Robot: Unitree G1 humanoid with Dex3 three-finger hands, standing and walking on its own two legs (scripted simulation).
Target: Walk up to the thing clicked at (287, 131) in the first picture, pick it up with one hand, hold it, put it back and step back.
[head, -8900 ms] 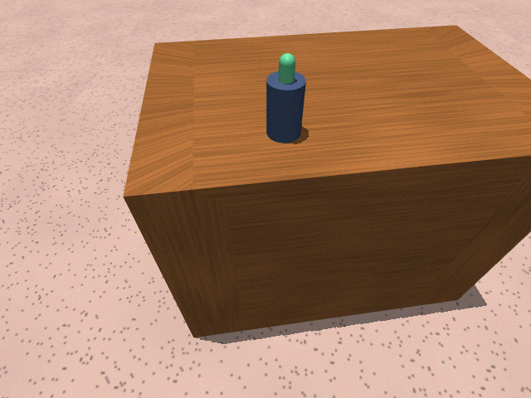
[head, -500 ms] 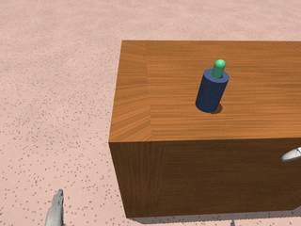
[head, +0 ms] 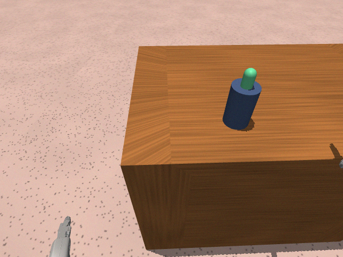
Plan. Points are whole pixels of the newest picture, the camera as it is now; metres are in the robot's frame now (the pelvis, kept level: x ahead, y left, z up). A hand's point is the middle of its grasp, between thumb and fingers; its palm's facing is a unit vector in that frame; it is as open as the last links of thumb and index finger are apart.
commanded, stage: go down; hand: right
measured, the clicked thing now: (242, 97) +0.50 -0.20 +0.12
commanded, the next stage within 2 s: approach in 2.00 s
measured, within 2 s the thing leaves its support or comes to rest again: neither
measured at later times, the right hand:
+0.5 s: hand out of the picture +0.36 -0.37 +0.19, palm faces +0.19 +0.98 -0.01, open 17.6 cm
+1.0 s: hand out of the picture +0.38 -0.38 +0.20, palm faces +0.19 +0.98 -0.01, open 17.7 cm
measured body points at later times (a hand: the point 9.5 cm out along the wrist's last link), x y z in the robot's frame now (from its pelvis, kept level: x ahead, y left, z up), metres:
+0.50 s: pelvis +0.00 +0.00 +0.00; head +0.02 +0.00 +0.45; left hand +0.14 +0.26 -0.09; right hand +0.34 -0.42 +0.20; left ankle -0.03 +0.12 -0.74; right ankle +0.00 -0.13 -0.74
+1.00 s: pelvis +0.00 -0.01 -0.01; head +0.04 -0.02 +0.44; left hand +0.14 +0.25 -0.09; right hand +0.37 -0.43 +0.20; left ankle -0.03 +0.12 -0.74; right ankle +0.00 -0.13 -0.74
